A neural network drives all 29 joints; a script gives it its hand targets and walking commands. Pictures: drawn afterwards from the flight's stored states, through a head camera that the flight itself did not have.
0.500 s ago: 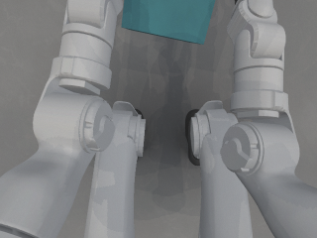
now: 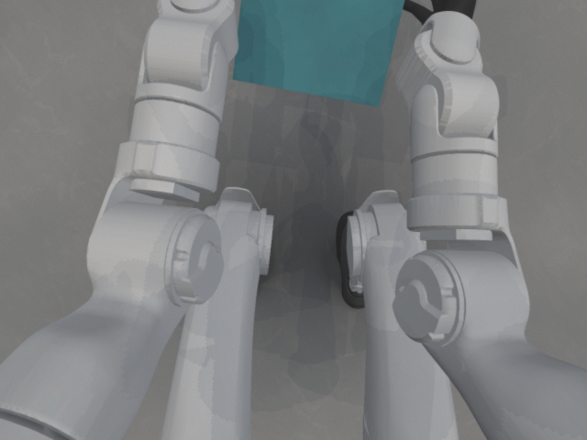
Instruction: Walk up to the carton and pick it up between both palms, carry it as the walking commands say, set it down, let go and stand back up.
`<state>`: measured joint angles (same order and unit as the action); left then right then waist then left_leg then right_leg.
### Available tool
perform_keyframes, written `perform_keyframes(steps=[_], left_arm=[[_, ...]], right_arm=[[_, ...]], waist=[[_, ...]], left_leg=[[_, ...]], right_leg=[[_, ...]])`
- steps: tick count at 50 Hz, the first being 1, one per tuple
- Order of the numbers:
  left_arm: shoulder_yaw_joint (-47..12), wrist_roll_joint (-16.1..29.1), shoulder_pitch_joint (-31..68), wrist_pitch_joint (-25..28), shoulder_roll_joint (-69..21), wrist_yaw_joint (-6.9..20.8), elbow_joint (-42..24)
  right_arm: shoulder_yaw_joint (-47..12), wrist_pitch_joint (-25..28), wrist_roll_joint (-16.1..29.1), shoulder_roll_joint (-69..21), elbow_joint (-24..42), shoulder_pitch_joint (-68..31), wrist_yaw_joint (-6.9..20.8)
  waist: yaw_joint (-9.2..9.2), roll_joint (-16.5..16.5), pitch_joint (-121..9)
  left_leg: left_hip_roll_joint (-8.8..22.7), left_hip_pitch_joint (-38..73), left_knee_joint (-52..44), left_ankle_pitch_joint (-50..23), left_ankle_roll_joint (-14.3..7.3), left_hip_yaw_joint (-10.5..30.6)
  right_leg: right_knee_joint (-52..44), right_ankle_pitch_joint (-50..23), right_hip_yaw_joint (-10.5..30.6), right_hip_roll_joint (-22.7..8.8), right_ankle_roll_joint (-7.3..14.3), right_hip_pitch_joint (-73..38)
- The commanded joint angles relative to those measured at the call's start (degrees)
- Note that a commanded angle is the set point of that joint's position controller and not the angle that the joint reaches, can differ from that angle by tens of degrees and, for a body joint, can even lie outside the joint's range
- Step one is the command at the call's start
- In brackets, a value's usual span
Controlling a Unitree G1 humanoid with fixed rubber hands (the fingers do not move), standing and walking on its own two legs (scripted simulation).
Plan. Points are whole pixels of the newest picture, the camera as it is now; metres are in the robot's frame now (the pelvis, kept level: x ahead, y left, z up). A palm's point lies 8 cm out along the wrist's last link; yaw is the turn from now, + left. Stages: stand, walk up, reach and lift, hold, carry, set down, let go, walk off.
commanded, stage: reach and lift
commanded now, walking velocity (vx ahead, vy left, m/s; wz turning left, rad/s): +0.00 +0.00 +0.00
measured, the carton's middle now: out of the picture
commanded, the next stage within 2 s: none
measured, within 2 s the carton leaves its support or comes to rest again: neither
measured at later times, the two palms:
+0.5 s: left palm out of the picture +0.54 +0.11 -0.03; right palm (478, 6) +0.51 -0.12 -0.03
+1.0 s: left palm out of the picture +0.52 +0.11 +0.04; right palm out of the picture +0.49 -0.12 +0.03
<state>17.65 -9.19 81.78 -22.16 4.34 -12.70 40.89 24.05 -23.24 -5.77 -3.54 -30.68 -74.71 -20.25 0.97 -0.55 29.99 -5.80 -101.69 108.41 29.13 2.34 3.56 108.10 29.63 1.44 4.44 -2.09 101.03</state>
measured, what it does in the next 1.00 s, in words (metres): rises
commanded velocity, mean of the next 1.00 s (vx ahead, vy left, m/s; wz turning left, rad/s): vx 0.00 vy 0.00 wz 0.00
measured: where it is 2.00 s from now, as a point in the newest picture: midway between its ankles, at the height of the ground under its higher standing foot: (299, 275)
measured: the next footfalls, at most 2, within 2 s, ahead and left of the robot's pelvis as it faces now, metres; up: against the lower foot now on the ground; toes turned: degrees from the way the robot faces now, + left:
none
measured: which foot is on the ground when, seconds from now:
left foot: down 0.00-1.00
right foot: down 0.00-1.00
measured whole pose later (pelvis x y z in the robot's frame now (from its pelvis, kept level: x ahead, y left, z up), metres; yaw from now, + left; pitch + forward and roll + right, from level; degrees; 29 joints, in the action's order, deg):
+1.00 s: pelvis +0.00 +0.00 +0.10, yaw +0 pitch +13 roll -1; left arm 17.3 -9.6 73.0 -22.7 1.0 -14.8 41.1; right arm 23.0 -24.2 -7.6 -5.6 -31.4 -66.3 -20.1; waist 1.1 0.0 29.8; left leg -5.2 -77.1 90.4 26.0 1.3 4.1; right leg 89.7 26.3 2.4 4.2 -2.1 76.2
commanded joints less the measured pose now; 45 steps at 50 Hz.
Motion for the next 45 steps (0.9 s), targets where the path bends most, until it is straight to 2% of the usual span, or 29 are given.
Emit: perform_keyframes(steps=[1,2,3,6,7,11,13,18,19,20,21,26,30,31,32,33,36,37,39,45], left_arm=[[-25.47,8.19,33.44,0.48,-67.25,19.89,2.08],[-25.09,7.79,32.85,0.37,-67.97,19.97,1.87],[-24.36,7.05,32.52,0.14,-68.1,20.11,4.02],[-24.39,7.03,32.31,0.0,-69.57,20.02,2.95],[-24.66,7.25,32.83,-0.04,-69.62,20.01,2.35],[-26.48,9.24,32.8,-0.51,-70.91,19.76,0.91],[-27.61,10.27,32.3,-0.73,-71.87,19.56,0.64],[-27.67,9.97,32.18,-0.53,-72.81,19.33,1.06],[-26.38,9.04,30.96,-0.48,-72.25,19.41,3.44],[-26.63,9.49,31.71,-0.18,-72.81,19.33,1.7],[-26.23,9.3,30.94,-0.19,-73.0,19.39,2.83],[-28.57,10.22,28.86,0.01,-74.12,19.39,0.89],[-29.8,10.88,29.01,0.18,-73.44,19.0,-1.36],[-29.57,10.65,28.57,0.31,-72.97,18.97,-0.98],[-28.99,10.16,28.69,0.26,-72.76,18.93,-0.56],[-29.39,10.43,29.07,0.58,-72.72,18.86,-1.28],[-29.5,10.06,28.26,0.77,-73.39,18.83,-1.31],[-29.79,10.34,28.29,0.88,-73.54,18.72,-1.48],[-30.34,10.79,27.59,0.8,-73.49,18.65,-2.19],[-28.81,9.97,24.57,0.39,-74.99,19.09,1.77]], right_arm=[[-35.86,2.35,9.1,-54.46,2.19,-51.55,25.61],[-35.72,2.25,9.03,-55.27,2.3,-51.5,25.91],[-34.36,2.27,8.27,-54.85,0.26,-50.85,26.19],[-35.19,2.39,8.8,-55.53,2.71,-52.46,26.75],[-35.48,2.18,8.87,-56.0,2.44,-52.36,26.87],[-39.08,2.02,10.9,-56.07,7.47,-56.22,26.41],[-40.05,1.81,10.9,-55.99,7.44,-54.67,26.15],[-38.69,2.06,10.45,-55.58,5.68,-53.19,26.4],[-37.25,2.2,9.7,-54.93,3.92,-52.73,26.49],[-36.96,2.09,9.6,-55.66,3.25,-51.56,26.66],[-35.88,2.21,8.65,-55.33,2.16,-50.25,26.7],[-37.02,2.64,9.49,-56.62,4.95,-48.63,26.75],[-38.99,2.11,10.43,-57.98,5.51,-48.03,26.49],[-39.53,2.13,10.66,-58.05,6.11,-48.45,26.46],[-38.74,2.04,10.02,-57.35,4.75,-47.46,26.5],[-39.25,2.17,10.41,-58.27,4.91,-47.28,26.48],[-39.07,2.47,9.98,-58.12,4.71,-46.49,26.54],[-39.54,2.59,10.23,-58.48,4.89,-46.34,26.49],[-40.39,2.5,10.58,-58.5,6.09,-46.59,26.4],[-39.45,2.38,9.31,-58.63,3.88,-44.12,26.32]], waist=[[0.48,1.16,-123.52],[0.1,1.45,-123.69],[0.62,2.37,-120.9],[0.06,2.54,-125.47],[0.47,2.09,-126.26],[-0.09,0.9,-133.04],[0.58,0.59,-133.94],[0.94,1.85,-130.97],[1.05,2.11,-127.29],[1.45,1.68,-127.8],[2.47,1.72,-126.84],[2.58,3.14,-131.72],[1.73,2.26,-133.07],[0.95,1.82,-132.06],[1.21,2.26,-129.97],[0.52,1.8,-130.11],[1.09,1.93,-128.97],[0.59,2.23,-129.12],[0.88,1.43,-130.67],[1.49,1.7,-125.55]], left_leg=[[-5.19,33.99,-10.39,-9.94,-2.5,-6.19],[-5.17,35.35,-11.25,-9.93,-2.65,-5.9],[-5.03,34.16,-11.44,-8.14,-2.39,-5.88],[-4.94,38.84,-12.4,-9.58,-2.42,-5.84],[-4.92,38.92,-12.52,-9.57,-2.4,-5.58],[-5.1,42.7,-13.41,-11.59,-2.63,-5.35],[-5.14,44.13,-14.08,-12.29,-2.52,-4.69],[-4.91,46.11,-16.14,-11.29,-2.08,-3.86],[-4.64,44.54,-16.54,-10.09,-2.05,-3.71],[-4.68,45.59,-16.83,-10.43,-1.94,-3.92],[-4.51,45.41,-17.24,-10.09,-1.76,-3.52],[-4.64,50.43,-18.77,-14.16,-1.41,-3.43],[-4.71,51.85,-20.15,-14.47,-1.69,-3.27],[-4.62,52.08,-20.81,-14.46,-1.9,-3.15],[-4.6,50.91,-21.05,-13.16,-1.78,-3.09],[-4.59,51.51,-21.73,-13.2,-1.92,-3.06],[-4.51,52.83,-22.94,-12.99,-1.86,-2.46],[-4.43,53.78,-23.27,-13.05,-1.94,-2.42],[-4.46,55.91,-24.09,-13.97,-1.96,-2.15],[-4.11,55.45,-26.98,-10.98,-2.01,-1.87]], right_leg=[[-11.86,-9.61,-4.09,5.24,0.54,-31.49],[-12.14,-9.47,-4.26,5.34,0.54,-31.84],[-12.56,-7.9,-4.37,5.31,0.75,-29.91],[-13.23,-8.57,-4.88,5.51,0.66,-31.4],[-13.35,-8.69,-5.02,5.51,0.64,-31.92],[-14.48,-10.17,-4.55,5.57,0.34,-37.24],[-15.15,-10.89,-4.31,5.55,0.47,-38.38],[-16.94,-9.67,-4.19,5.49,0.83,-37.27],[-17.1,-8.34,-4.43,5.39,0.84,-35.14],[-17.97,-8.5,-4.21,5.38,0.84,-36.52],[-18.09,-8.46,-4.55,5.39,1.01,-35.86],[-19.83,-12.07,-4.24,5.71,0.94,-40.39],[-21.32,-12.39,-3.26,5.6,0.79,-43.96],[-21.69,-12.4,-3.11,5.47,0.6,-43.93],[-22.27,-11.47,-2.75,5.41,0.81,-43.59],[-22.71,-11.41,-2.64,5.38,0.67,-44.41],[-23.6,-11.48,-2.75,5.4,0.89,-44.57],[-23.89,-11.12,-2.54,5.3,0.89,-44.68],[-25.04,-11.83,-2.46,5.35,0.83,-46.61],[-27.93,-8.89,-2.03,4.98,1.02,-47.8]])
